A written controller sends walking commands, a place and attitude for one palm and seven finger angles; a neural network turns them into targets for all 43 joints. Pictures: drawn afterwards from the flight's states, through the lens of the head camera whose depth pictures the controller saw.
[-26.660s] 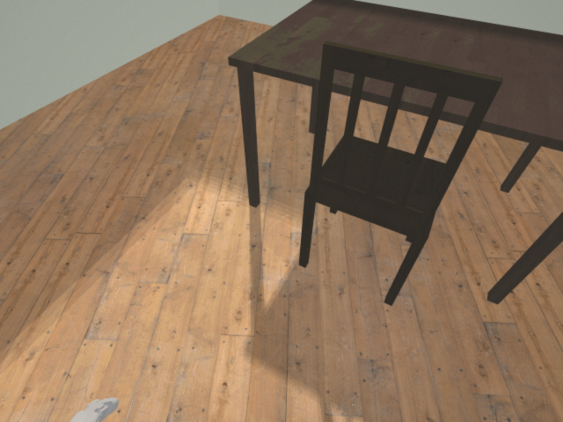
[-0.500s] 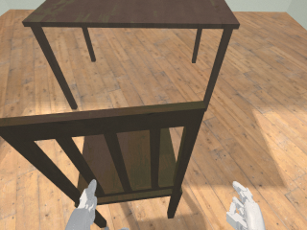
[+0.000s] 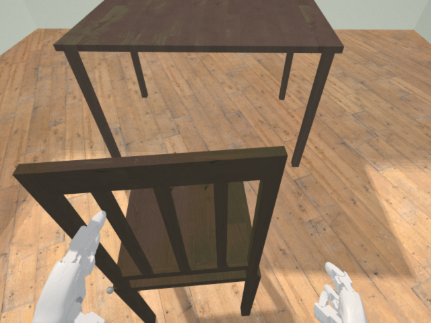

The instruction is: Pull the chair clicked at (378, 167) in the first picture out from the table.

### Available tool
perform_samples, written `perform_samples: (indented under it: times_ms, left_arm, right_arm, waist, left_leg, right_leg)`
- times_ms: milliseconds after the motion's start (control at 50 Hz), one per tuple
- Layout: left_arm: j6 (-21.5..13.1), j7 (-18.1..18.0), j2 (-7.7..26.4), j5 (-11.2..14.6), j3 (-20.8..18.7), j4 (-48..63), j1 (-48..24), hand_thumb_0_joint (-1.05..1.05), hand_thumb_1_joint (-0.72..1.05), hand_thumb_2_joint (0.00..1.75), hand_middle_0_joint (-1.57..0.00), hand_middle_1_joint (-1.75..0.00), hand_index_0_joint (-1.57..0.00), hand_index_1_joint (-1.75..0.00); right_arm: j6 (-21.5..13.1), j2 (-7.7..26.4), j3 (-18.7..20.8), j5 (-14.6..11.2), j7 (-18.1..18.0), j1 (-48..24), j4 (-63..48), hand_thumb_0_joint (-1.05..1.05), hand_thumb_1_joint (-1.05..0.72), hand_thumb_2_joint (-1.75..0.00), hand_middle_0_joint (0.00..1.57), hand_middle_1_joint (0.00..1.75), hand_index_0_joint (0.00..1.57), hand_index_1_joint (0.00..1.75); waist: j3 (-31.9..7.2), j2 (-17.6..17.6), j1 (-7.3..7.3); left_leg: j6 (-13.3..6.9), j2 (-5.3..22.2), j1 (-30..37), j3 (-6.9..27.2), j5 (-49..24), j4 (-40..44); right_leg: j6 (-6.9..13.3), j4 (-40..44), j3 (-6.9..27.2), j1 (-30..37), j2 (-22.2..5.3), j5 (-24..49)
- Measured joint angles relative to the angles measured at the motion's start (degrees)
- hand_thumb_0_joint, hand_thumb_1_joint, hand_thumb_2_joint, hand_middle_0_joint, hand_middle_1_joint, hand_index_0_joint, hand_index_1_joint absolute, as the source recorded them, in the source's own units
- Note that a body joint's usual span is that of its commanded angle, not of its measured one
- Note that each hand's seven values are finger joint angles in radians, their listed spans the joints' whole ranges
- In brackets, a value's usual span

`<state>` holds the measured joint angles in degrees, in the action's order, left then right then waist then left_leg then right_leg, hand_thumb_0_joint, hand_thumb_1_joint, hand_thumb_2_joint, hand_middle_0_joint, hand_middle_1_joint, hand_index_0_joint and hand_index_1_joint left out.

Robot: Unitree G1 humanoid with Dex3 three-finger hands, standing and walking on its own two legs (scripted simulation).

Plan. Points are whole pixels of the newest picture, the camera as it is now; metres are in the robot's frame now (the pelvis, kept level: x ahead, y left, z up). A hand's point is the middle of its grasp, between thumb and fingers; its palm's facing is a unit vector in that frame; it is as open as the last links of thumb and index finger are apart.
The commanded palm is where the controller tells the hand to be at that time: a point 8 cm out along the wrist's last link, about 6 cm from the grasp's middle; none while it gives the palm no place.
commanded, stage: draw the hand back to the body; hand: left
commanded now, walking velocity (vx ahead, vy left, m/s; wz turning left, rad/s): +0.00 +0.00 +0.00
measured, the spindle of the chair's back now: (175, 235) +0.30 +0.11 -0.02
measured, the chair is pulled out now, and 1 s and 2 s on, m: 0.64 0.64 0.64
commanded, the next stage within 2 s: step back with the hand held close in 1.00 s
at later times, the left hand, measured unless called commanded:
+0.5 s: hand (65, 261) +0.18 +0.22 +0.13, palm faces +0.25 -0.85 -0.45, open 9.9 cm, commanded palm +0.15 +0.29 +0.21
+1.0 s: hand (58, 255) +0.18 +0.23 +0.13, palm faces +0.30 -0.80 -0.51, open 6.2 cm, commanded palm +0.16 +0.28 +0.23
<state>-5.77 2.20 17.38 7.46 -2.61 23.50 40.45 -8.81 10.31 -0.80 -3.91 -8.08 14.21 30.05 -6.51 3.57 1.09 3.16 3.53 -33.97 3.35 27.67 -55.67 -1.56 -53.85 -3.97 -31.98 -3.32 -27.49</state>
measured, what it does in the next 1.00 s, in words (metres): stands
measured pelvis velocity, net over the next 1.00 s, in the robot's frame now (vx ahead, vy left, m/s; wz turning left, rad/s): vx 0.02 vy -0.02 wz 0.01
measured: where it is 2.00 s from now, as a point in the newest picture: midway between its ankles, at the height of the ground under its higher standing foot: outside the picture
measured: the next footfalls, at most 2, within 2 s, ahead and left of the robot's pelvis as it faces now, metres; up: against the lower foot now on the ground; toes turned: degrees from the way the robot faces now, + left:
none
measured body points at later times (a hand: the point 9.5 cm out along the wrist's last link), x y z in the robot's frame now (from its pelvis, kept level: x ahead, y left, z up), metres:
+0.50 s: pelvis +0.02 -0.01 +0.05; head +0.01 -0.03 +0.50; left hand +0.16 +0.27 +0.15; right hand +0.22 -0.22 -0.03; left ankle +0.01 +0.15 -0.68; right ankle +0.00 -0.14 -0.68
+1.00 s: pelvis +0.02 -0.02 +0.05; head +0.02 -0.05 +0.50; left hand +0.16 +0.27 +0.16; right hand +0.23 -0.24 -0.03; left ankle +0.01 +0.15 -0.68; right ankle +0.00 -0.14 -0.68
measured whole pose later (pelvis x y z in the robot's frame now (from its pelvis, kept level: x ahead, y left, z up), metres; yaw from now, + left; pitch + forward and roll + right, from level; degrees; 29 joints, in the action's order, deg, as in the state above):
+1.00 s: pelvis +0.02 -0.02 +0.05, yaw +0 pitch -5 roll +0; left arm 8.2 -7.6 22.9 2.8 -10.7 21.2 33.5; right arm -13.8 13.7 -2.6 -1.8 -7.2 9.8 38.6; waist 3.7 5.0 3.9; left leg 4.4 4.2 -6.0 2.5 17.5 -28.7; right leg -0.2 -30.2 -5.0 -5.5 -2.3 -19.2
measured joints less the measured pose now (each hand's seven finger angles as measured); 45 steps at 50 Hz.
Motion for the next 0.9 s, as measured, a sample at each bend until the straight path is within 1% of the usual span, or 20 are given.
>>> perform_samples:
  times_ms: [40, 100, 140, 180, 240, 380, 500, 680, 780, 900]
  left_arm:
    - [3.3, -4.1, 0.8, -2.1, -0.3, 1.5, 0.1, -0.01, -0.41, 0.26, -0.02, -0.03, -0.14, -0.09]
    - [6.0, -8.3, 0.8, -3.5, -2.4, 2.2, -1.0, -0.01, -0.32, 0.31, -0.04, -0.05, -0.13, -0.09]
    - [7.1, -8.8, 0.9, -3.9, -2.7, 1.6, -1.4, -0.01, -0.25, 0.34, -0.07, -0.07, -0.13, -0.10]
    - [7.3, -9.4, 0.6, -4.2, -2.3, 0.7, -1.8, -0.01, -0.19, 0.37, -0.08, -0.09, -0.15, -0.12]
    - [7.9, -9.6, 0.6, -4.3, -2.2, 0.2, -2.5, 0.00, -0.08, 0.42, -0.10, -0.11, -0.17, -0.14]
    - [9.4, -9.4, 3.0, -4.0, -3.4, -0.1, -3.1, 0.00, 0.16, 0.54, -0.16, -0.17, -0.26, -0.21]
    - [11.1, -9.4, 4.5, -4.0, -5.1, -0.8, -4.4, 0.01, 0.38, 0.64, -0.20, -0.22, -0.35, -0.28]
    - [13.9, -9.5, 7.1, -4.2, -7.2, -1.7, -6.4, 0.01, 0.70, 0.80, -0.20, -0.27, -0.48, -0.37]
    - [14.1, -9.6, 6.5, -4.4, -7.9, -2.0, -6.8, 0.01, 0.82, 0.85, -0.20, -0.28, -0.49, -0.40]
    - [14.0, -9.7, 5.7, -4.5, -8.1, -2.3, -6.9, 0.02, 0.87, 0.88, -0.21, -0.29, -0.48, -0.40]
  right_arm:
    - [0.4, 0.4, -0.4, 0.4, -0.6, 0.1, -0.3, 0.01, -0.90, -0.90, 0.20, 0.30, 0.20, 0.30]
    - [0.9, 1.0, -0.8, 0.8, -1.2, -0.3, -0.1, 0.01, -0.90, -0.90, 0.20, 0.30, 0.20, 0.30]
    - [1.3, 1.2, -1.0, 1.0, -1.3, -0.8, 0.2, 0.01, -0.90, -0.90, 0.20, 0.30, 0.20, 0.30]
    - [1.4, 1.4, -1.2, 1.1, -1.2, -1.3, 0.7, 0.01, -0.90, -0.90, 0.20, 0.30, 0.20, 0.30]
    - [1.3, 1.6, -1.4, 1.4, -1.2, -1.7, 1.2, 0.01, -0.90, -0.90, 0.20, 0.30, 0.20, 0.30]
    - [-0.5, 1.7, -2.1, 1.8, -0.7, -2.7, 3.3, 0.01, -0.90, -0.90, 0.20, 0.30, 0.20, 0.30]
    - [-1.8, 1.7, -2.4, 2.0, -0.2, -3.7, 5.3, 0.01, -0.90, -0.90, 0.20, 0.30, 0.20, 0.30]
    - [-3.4, 2.2, -2.7, 2.0, 0.3, -4.3, 7.4, 0.01, -0.90, -0.90, 0.20, 0.30, 0.20, 0.30]
    - [-4.2, 2.8, -2.4, 2.1, 0.7, -4.4, 8.0, 0.01, -0.90, -0.90, 0.20, 0.30, 0.20, 0.30]
    - [-4.8, 3.3, -1.9, 2.2, 0.9, -4.5, 8.5, 0.01, -0.90, -0.90, 0.20, 0.30, 0.20, 0.30]
  waist:
    - [0.7, 0.1, 0.03]
    - [1.8, 0.6, 0.15]
    - [2.5, 0.7, 0.22]
    - [3.4, 0.7, 0.26]
    - [4.5, 0.4, 0.63]
    - [6.9, 0.2, 1.59]
    - [8.4, 0.8, 2.28]
    - [9.8, 1.1, 2.80]
    - [10.2, 1.3, 2.77]
    - [10.3, 1.4, 2.78]
  left_leg:
    - [0.0, 0.0, 3.2, -0.1, -1.0, 2.7]
    - [-0.1, 0.0, 7.6, -0.2, -2.4, 6.6]
    - [-0.2, 0.0, 10.3, -0.4, -3.4, 9.2]
    - [-0.2, 0.0, 12.8, -0.6, -4.3, 11.5]
    - [-0.2, -0.1, 16.0, -0.9, -5.6, 14.9]
    - [0.0, 0.0, 22.0, -1.2, -7.9, 20.9]
    - [0.2, 0.1, 25.3, -1.4, -9.1, 24.2]
    - [0.7, 0.4, 27.5, -1.2, -10.0, 26.5]
    - [1.0, 0.5, 27.9, -1.1, -10.2, 26.8]
    - [1.1, 0.6, 27.9, -1.0, -10.3, 27.0]
  right_leg:
    - [0.0, 2.7, -0.2, 3.3, 0.0, 0.9]
    - [0.0, 6.8, -0.4, 7.8, 0.2, 2.5]
    - [0.0, 9.3, -0.3, 10.4, 0.1, 3.4]
    - [0.0, 11.6, -0.3, 12.8, 0.2, 4.4]
    - [0.0, 14.7, -0.3, 15.9, 0.1, 5.6]
    - [0.2, 20.2, -0.4, 21.5, 0.3, 7.6]
    - [0.4, 22.8, -0.4, 24.4, 0.5, 8.5]
    - [0.9, 24.0, -0.8, 26.3, 0.8, 8.7]
    - [1.1, 24.1, -0.9, 26.6, 0.9, 8.6]
    - [1.2, 23.8, -1.0, 26.5, 1.0, 8.4]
